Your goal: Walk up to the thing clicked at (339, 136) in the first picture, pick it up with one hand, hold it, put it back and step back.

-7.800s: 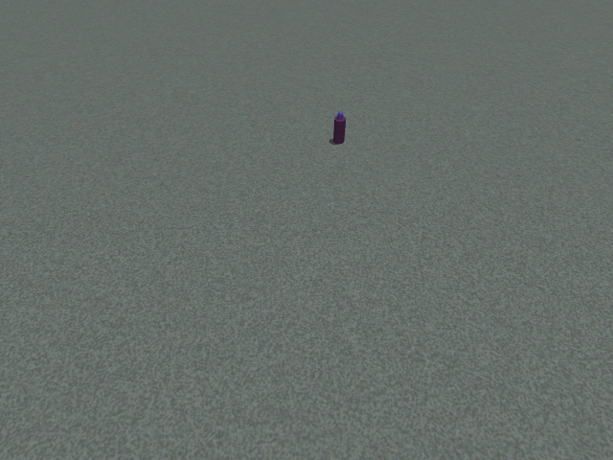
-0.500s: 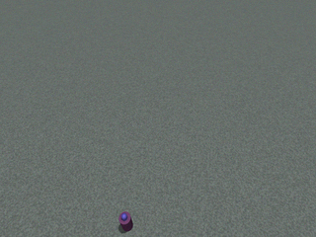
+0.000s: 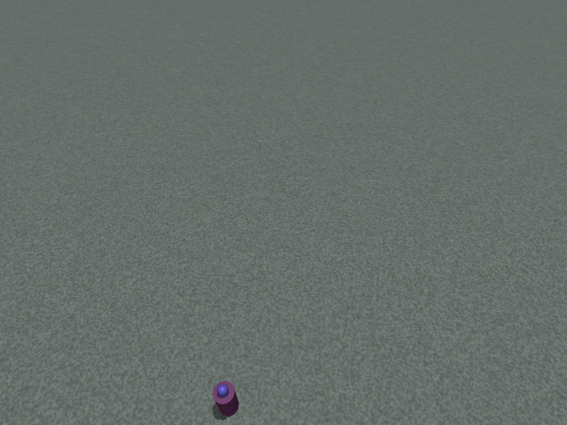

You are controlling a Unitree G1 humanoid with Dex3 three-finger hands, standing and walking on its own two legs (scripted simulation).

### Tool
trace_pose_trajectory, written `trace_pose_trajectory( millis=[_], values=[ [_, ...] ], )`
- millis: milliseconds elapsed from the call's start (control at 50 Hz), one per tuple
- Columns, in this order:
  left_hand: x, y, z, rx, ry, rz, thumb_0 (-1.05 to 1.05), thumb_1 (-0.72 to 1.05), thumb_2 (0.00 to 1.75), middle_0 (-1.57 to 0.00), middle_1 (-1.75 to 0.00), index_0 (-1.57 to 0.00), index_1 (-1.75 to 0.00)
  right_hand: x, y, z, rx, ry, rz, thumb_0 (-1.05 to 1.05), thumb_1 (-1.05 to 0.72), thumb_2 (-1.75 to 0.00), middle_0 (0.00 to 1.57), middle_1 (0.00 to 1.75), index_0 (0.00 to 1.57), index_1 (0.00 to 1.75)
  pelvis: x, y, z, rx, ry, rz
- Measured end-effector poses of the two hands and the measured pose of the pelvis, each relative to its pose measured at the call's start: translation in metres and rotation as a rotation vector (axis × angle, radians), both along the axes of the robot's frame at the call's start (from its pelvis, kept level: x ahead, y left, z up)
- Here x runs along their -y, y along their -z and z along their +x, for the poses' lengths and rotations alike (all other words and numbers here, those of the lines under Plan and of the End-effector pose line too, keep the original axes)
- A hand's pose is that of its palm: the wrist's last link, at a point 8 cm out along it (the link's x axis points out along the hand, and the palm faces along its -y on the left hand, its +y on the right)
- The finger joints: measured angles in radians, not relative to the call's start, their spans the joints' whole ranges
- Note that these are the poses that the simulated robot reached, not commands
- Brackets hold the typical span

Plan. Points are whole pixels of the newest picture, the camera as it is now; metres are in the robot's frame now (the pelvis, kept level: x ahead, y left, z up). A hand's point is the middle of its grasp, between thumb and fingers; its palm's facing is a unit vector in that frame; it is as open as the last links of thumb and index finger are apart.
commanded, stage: stand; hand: left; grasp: from the side
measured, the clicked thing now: (225, 397) +0.35 +0.19 -0.69
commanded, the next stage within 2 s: go down in 0.72 s
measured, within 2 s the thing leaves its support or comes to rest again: neither
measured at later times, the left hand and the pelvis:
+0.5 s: hand out of the picture +0.08 +0.25 -0.16, palm faces -0.04 -0.94 -0.34, open 7.4 cm; pelvis +0.01 +0.00 +0.00, yaw +0 degrees
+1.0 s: hand out of the picture +0.14 +0.25 -0.16, palm faces +0.06 -0.94 -0.32, open 9.4 cm; pelvis -0.01 -0.01 -0.01, yaw +0 degrees
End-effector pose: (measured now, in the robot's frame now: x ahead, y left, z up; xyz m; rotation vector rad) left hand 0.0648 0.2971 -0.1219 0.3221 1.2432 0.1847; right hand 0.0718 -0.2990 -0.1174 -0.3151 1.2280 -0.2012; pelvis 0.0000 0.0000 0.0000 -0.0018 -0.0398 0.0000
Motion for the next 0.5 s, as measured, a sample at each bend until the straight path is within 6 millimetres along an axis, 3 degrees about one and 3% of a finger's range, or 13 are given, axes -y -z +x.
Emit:
trace_pose_trajectory(
  millis=[500],
  values=[
    [0.0,-0.0008,0.0056,0.003,0.0,0.003,0.01,0.91,0.9,-0.2,-0.3,-0.2,-0.3,-0.0002,-0.0005,0.007,0.008,-0.001,-0.001,0.01,-0.91,-0.9,0.2,0.3,0.2,0.3,0.0001,-0.0002,0.0056,-0.001,0.002,0.001]
  ],
)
